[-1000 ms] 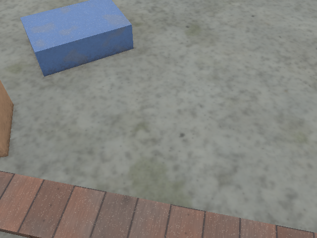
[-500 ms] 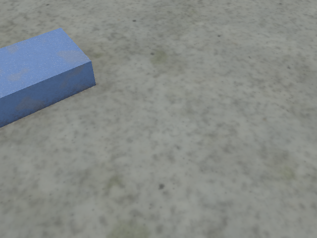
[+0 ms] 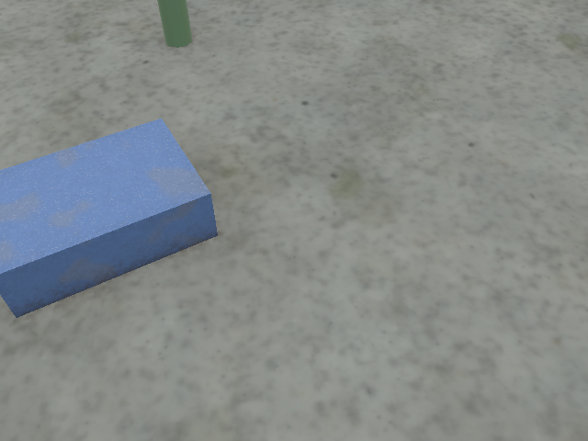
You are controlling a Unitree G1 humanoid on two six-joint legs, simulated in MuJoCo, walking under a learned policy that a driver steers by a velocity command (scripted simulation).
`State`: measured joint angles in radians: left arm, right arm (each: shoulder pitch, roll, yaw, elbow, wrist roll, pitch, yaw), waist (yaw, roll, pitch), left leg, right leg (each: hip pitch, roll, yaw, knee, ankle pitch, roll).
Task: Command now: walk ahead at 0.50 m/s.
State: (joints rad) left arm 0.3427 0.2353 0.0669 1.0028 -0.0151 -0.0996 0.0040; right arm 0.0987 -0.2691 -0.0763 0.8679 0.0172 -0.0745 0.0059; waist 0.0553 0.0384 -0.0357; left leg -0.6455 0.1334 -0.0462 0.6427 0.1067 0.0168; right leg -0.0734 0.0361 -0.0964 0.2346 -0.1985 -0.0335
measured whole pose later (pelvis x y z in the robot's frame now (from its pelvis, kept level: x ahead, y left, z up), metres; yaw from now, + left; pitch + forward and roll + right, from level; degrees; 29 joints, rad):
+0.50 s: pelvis +0.28 +0.10 -0.04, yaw +1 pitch +2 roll +0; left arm 0.09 0.25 0.07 0.88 -0.01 -0.08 0.00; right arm 0.38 -0.21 -0.05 1.00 0.00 -0.09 0.00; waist -0.05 -0.04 0.00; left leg -0.05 -0.07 0.04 0.25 -0.24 0.08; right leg -0.70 -0.11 0.02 0.78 -0.01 -0.02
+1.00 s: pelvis +0.57 +0.06 -0.04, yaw -1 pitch +1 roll -1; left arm 0.32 0.24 0.06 0.98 0.00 -0.08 -0.01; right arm 0.11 -0.27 -0.07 0.89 0.00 -0.08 -0.02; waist 0.06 0.03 0.01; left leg -0.66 0.14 -0.06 0.85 -0.12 -0.01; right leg -0.15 0.08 -0.03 0.28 -0.15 -0.08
